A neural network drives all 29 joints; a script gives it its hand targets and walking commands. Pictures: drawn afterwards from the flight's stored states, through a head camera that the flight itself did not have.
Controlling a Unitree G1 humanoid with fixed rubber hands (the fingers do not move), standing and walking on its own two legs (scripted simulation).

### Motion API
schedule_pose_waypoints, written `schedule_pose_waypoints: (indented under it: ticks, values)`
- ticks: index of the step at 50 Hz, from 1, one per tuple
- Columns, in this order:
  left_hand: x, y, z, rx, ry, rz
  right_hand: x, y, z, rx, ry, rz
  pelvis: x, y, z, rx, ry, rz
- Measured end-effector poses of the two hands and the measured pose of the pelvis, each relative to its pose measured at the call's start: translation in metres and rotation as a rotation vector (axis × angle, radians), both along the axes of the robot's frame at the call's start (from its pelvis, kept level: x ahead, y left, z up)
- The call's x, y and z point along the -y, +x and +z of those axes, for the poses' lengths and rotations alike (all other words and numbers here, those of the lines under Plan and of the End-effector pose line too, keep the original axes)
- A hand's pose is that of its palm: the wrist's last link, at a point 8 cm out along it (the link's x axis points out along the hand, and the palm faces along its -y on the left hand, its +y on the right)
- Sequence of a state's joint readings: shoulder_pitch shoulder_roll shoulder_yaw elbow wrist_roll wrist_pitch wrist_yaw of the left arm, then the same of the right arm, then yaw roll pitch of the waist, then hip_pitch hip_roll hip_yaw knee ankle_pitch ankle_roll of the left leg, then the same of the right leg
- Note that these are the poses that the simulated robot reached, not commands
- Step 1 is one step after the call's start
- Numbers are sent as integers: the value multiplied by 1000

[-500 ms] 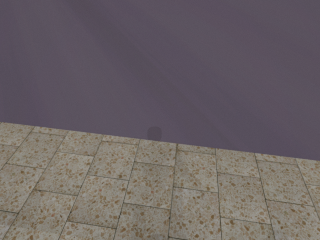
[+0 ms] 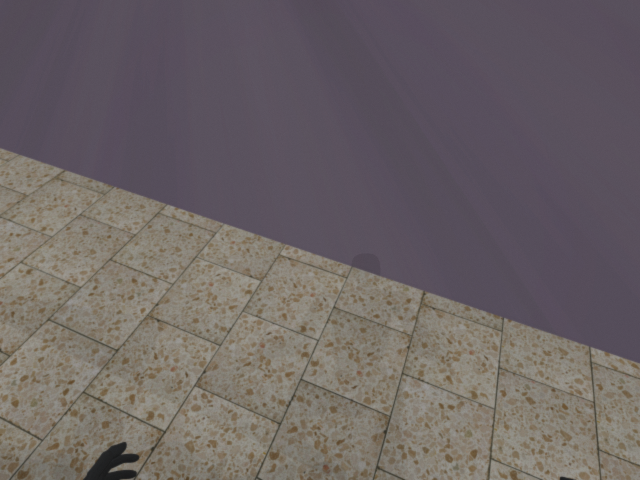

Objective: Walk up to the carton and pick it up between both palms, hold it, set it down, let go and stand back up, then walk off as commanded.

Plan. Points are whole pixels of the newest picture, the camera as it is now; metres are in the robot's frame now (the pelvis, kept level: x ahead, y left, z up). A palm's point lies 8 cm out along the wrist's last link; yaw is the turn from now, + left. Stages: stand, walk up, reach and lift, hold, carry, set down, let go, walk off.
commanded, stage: walk up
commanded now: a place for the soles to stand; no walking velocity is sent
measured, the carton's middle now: out of the picture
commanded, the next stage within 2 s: none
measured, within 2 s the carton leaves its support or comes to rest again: neither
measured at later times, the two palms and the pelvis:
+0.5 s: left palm out of the picture -0.13 +0.37 -0.06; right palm (463, 464) +0.19 -0.18 -0.08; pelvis -0.05 +0.05 +0.02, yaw +24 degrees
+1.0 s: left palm out of the picture -0.32 +0.43 -0.09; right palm (300, 473) +0.18 +0.03 -0.09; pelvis -0.12 +0.16 +0.00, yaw +47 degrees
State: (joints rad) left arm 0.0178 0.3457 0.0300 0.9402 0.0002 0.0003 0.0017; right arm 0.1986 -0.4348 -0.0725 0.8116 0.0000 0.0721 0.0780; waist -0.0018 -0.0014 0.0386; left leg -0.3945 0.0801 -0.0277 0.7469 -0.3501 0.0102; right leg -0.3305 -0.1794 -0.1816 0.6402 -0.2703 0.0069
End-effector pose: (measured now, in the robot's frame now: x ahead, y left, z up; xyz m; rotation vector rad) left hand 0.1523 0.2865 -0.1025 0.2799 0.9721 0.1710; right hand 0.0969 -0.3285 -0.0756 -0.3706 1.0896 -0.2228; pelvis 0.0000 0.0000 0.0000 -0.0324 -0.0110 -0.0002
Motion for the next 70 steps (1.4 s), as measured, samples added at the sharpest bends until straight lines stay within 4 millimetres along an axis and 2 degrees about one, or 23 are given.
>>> schedule_pose_waypoints:
  ticks: [3,6,9,15,18,20,24,29,33,36,38,40,42,45,51,54,59,64,68,70]
  values:
    - [-31,-23,-9,-24,11,62,-22,11,-1,13,-3,44,-15,-5,-5,19,18,50]
    - [-50,-57,-3,-59,22,129,-43,22,2,-10,14,95,-22,-10,3,15,1,120]
    - [-65,-97,1,-98,49,193,-59,41,2,6,30,168,-26,-15,5,4,13,176]
    - [-71,-189,10,-211,116,311,-94,78,-7,92,105,295,-28,-25,3,-6,45,255]
    - [-70,-233,23,-266,129,379,-113,85,-6,84,138,342,-31,-29,11,-6,50,305]
    - [-72,-253,33,-286,140,414,-123,88,-5,70,153,380,-35,-34,16,-16,54,337]
    - [-82,-278,42,-274,154,473,-141,92,-8,38,156,453,-45,-44,19,-29,50,404]
    - [-101,-306,39,-227,148,552,-177,96,-9,16,132,546,-64,-61,16,-31,30,498]
    - [-121,-339,27,-194,122,625,-217,97,-6,27,105,628,-87,-80,10,-23,8,578]
    - [-142,-365,9,-174,98,675,-249,94,-8,59,83,671,-112,-96,-3,-2,-10,621]
    - [-154,-379,-2,-166,79,718,-268,84,-9,54,78,679,-123,-104,-8,11,14,651]
    - [-159,-389,-3,-154,59,755,-282,74,-6,21,74,694,-130,-109,-4,17,2,690]
    - [-163,-400,-1,-135,53,792,-296,70,-3,-11,62,725,-136,-112,1,13,-9,734]
    - [-162,-423,3,-154,57,831,-318,76,-2,-11,66,775,-145,-116,2,-2,0,774]
    - [-143,-478,18,-251,88,914,-367,87,-10,9,127,863,-161,-118,4,-19,24,837]
    - [-134,-506,30,-307,90,963,-390,89,-10,-4,140,902,-173,-121,10,-26,32,874]
    - [-137,-541,42,-346,95,1016,-425,90,-12,-17,128,963,-199,-131,13,-34,28,927]
    - [-152,-574,32,-350,71,1071,-469,79,-14,-23,96,1023,-231,-151,7,-33,11,986]
    - [-174,-604,6,-330,36,1125,-512,61,-22,-13,63,1081,-262,-175,-9,-23,2,1046]
    - [-186,-610,-3,-310,19,1154,-530,49,-23,-17,64,1089,-274,-183,-12,-18,25,1074]
